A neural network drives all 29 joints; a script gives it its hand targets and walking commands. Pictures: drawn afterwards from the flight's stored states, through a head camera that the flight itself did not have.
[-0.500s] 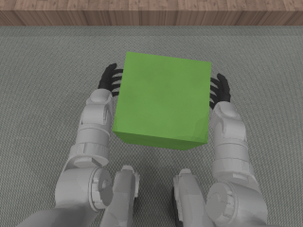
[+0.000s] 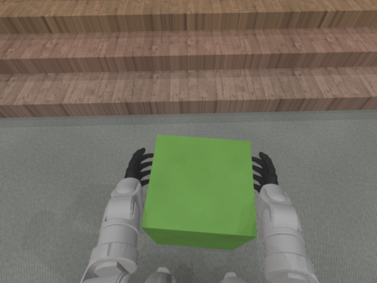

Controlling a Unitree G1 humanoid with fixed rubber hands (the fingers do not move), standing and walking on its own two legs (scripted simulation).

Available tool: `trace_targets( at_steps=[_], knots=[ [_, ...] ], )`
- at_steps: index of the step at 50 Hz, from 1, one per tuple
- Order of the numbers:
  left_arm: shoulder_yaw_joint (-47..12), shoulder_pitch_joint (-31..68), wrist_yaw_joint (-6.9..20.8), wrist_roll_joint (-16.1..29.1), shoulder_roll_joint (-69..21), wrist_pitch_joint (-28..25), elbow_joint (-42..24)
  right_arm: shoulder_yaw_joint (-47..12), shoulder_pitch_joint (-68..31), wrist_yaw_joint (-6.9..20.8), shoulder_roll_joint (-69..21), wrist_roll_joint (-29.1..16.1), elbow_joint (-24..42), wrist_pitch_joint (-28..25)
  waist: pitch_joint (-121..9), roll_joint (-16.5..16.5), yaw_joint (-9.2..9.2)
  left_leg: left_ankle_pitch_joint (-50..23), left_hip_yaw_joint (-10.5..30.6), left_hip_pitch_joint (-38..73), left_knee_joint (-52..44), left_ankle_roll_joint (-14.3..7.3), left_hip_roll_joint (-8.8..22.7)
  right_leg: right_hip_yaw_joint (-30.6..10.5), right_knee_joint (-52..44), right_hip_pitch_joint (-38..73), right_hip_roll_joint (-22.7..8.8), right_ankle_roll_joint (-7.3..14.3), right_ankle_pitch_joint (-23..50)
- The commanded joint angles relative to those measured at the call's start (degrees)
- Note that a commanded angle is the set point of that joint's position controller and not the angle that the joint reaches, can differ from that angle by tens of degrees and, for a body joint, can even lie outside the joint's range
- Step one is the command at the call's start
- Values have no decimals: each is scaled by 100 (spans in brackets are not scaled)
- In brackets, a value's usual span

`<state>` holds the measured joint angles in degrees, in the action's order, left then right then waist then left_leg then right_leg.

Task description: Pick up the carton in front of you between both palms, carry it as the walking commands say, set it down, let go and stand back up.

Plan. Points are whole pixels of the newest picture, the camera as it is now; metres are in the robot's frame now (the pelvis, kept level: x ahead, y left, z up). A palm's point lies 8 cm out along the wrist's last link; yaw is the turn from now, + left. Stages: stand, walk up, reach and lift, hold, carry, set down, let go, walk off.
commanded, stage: reach and lift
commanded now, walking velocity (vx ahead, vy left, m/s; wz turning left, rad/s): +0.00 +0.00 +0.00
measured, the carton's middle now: (198, 197) +0.33 +0.00 -0.09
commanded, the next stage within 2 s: hold in 1.30 s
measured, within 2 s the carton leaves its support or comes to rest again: neither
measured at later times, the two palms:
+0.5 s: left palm (121, 179) +0.30 +0.14 +0.08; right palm (288, 186) +0.29 -0.16 +0.08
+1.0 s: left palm (120, 171) +0.31 +0.15 +0.09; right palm (286, 174) +0.31 -0.15 +0.09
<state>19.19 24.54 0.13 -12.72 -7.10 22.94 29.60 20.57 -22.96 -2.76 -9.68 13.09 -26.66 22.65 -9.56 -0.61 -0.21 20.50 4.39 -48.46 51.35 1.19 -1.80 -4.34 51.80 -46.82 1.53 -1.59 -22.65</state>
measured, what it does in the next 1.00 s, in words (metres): rises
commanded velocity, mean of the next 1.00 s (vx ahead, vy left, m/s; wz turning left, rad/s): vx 0.00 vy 0.00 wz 0.00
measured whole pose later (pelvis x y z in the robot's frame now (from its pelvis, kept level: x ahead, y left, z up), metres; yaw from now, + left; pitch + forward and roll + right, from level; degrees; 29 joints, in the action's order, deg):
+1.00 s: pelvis +0.01 +0.00 +0.06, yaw +0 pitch -4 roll +0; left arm 14.9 17.9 0.8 -17.2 -9.4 37.2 17.8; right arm 17.1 -18.4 1.3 -9.6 17.8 -18.6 35.8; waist 2.7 -0.4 -0.2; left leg 10.5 4.9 -7.7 22.6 1.0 -0.8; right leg -4.2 22.3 -5.7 0.5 -1.0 -12.1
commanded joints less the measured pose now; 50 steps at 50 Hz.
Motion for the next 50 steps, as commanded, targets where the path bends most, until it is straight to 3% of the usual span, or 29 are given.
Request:
trace_targets(
  at_steps=[1,4,5,8,9,10,11,12,14,16,17,18,21,22,24,25,27,29,30,31,32,33,34,35,36,37,42,45,50],
  knots=[
    [-3586,2171,1282,867,-5843,50,-229,-3621,-2009,1457,-5610,-798,-455,244,-2262,-121,8,-2286,-93,2885,-1324,15,-558,-59,-1497,2388,494,91,2564],
    [-3753,2494,1229,829,-5512,153,-653,-3757,-2286,1464,-5950,-1085,-92,318,-1774,14,124,-2305,-131,3324,-1607,-50,-518,-8,-1918,2701,473,54,2342],
    [-3877,2002,1189,870,-5560,233,-793,-3880,-1803,1526,-5953,-1034,-60,400,-2042,-123,205,-2615,-82,3451,-1749,-45,-529,-24,-1863,3079,460,36,3004],
    [-3839,1921,1216,1024,-5668,422,-954,-3931,-1735,1524,-5886,-1098,147,585,-1422,-6,213,-2081,-131,3628,-2015,-36,-468,-91,-2315,3265,387,20,2238],
    [-4056,2120,1226,1074,-5820,503,-1031,-3862,-1957,1584,-5836,-1112,217,650,-1400,-91,26,-2208,-76,3952,-2194,-70,-433,-26,-2465,3108,498,34,2087],
    [-3734,1463,1232,828,-5651,625,-711,-4012,-1736,1599,-5668,-1049,473,702,-1133,34,181,-2273,-133,3906,-2386,-51,-458,-29,-2577,3382,449,24,2324],
    [-3972,2181,1242,1025,-5790,593,-1347,-3888,-1963,1628,-5733,-975,169,780,-1285,97,132,-1989,-148,4056,-2391,-35,-442,7,-2570,3596,461,44,2132],
    [-4041,1782,1258,1151,-5939,757,-1045,-3932,-1644,1629,-5477,-990,496,797,-988,12,-117,-1945,-74,4047,-2499,-15,-422,86,-2635,3557,429,98,2005],
    [-3757,2067,1278,883,-5973,951,-741,-3510,-1968,1693,-5363,-759,190,885,-480,-218,-75,-1204,-61,4286,-2726,-23,-386,-23,-2855,3213,396,190,1178],
    [-3377,2168,1331,746,-5720,1027,-574,-3275,-1885,1721,-5275,-576,-121,1104,56,-17,-162,-700,-57,4238,-2901,-24,-316,66,-3048,3041,358,226,746],
    [-3342,2273,1341,842,-5692,1077,-470,-3104,-2089,1750,-5138,-589,-184,1097,363,62,-13,-508,11,4002,-2919,-86,-273,112,-3043,3196,371,279,662],
    [-3259,2343,1336,876,-5642,1091,-432,-3082,-1996,1804,-5173,-468,-192,1106,92,25,-251,-437,-28,4206,-3071,-2,-259,115,-3132,3275,357,261,685],
    [-3103,2396,1262,700,-5637,1164,-444,-3283,-2699,1893,-5256,-783,-91,1146,101,-99,109,-709,-113,4435,-3040,-51,-227,229,-3071,3428,375,216,756],
    [-3153,2497,1286,803,-5949,1163,-540,-3379,-2492,1863,-5215,-730,306,1108,112,-21,-90,-693,-129,4132,-3012,-29,-291,110,-3098,3698,379,272,969],
    [-3351,2712,1300,860,-5657,1136,-1082,-3319,-2447,1828,-5586,-781,82,1206,-241,203,121,-943,-74,4525,-2950,-125,-253,177,-3013,3810,397,174,1102],
    [-3097,2697,1348,786,-5877,1179,-540,-3257,-2813,1826,-5275,-759,120,1210,-85,-88,71,-902,-175,4106,-2922,-38,-339,74,-3089,4032,352,230,1138],
    [-3038,2756,1379,786,-5612,1116,-726,-3317,-2697,1875,-5535,-735,187,1161,-288,288,233,-540,-146,4188,-3154,-116,-310,182,-2971,4025,440,89,935],
    [-3219,2817,1390,698,-5607,1111,-792,-3193,-2815,1803,-5561,-714,430,1073,-420,121,-57,-871,-203,4477,-2943,-122,-329,97,-3110,3876,358,128,1034],
    [-2936,2962,1382,559,-5633,1078,-632,-3442,-3322,1771,-5532,-882,231,1103,-172,-36,440,-852,-319,4267,-2938,-161,-339,64,-3137,3693,239,50,886],
    [-2795,2787,1404,524,-5551,1137,-197,-3015,-3049,1743,-5267,-547,60,1136,40,150,118,-493,-280,4242,-3053,-168,-322,151,-3111,3742,423,83,660],
    [-2868,3033,1405,469,-5527,1074,-281,-2831,-3055,1715,-5348,-545,-207,1103,190,142,180,-198,-179,4261,-2935,-179,-257,170,-3139,3573,344,161,229],
    [-2803,2843,1387,409,-5476,1086,-258,-2878,-2837,1731,-5306,-538,-39,1106,38,139,96,-474,-297,4254,-2899,-178,-335,92,-3128,3789,307,121,637],
    [-2939,2884,1391,562,-5607,1007,-725,-3073,-3049,1734,-5352,-545,190,1086,-293,291,284,-707,-177,4393,-2966,-209,-311,235,-3086,3867,340,68,706],
    [-2984,3082,1400,632,-5513,1009,-478,-3192,-2831,1728,-5547,-594,0,1111,-291,146,34,-802,-241,4622,-2849,-152,-336,63,-3175,3718,293,115,877],
    [-3159,2829,1439,671,-5576,1038,-592,-3240,-2915,1713,-5503,-721,317,1097,-398,92,220,-1053,-250,4586,-3013,-210,-365,211,-3132,3783,416,-12,1079],
    [-3164,2914,1456,766,-5670,1089,-484,-3340,-2984,1715,-5265,-752,388,1075,-519,-40,-52,-1282,-200,4681,-2945,-123,-355,118,-3135,3750,333,110,1290],
    [-3410,2610,1439,818,-5435,1106,-1277,-3512,-2322,1732,-5500,-706,400,1269,-550,248,-11,-1581,-195,4761,-3008,-57,-362,155,-3270,4136,391,41,1656],
    [-3508,2567,1372,878,-5619,1210,-1175,-3223,-2311,1717,-5168,-734,436,1251,-506,-117,-6,-1759,-151,4766,-3110,-33,-408,168,-3237,4345,405,95,1921],
    [-3509,1989,1336,823,-5262,1226,-1521,-3448,-1680,1634,-5179,-786,749,1371,-685,4,-2,-2665,-141,5039,-3050,7,-440,118,-3396,4376,379,44,2723]
  ],
)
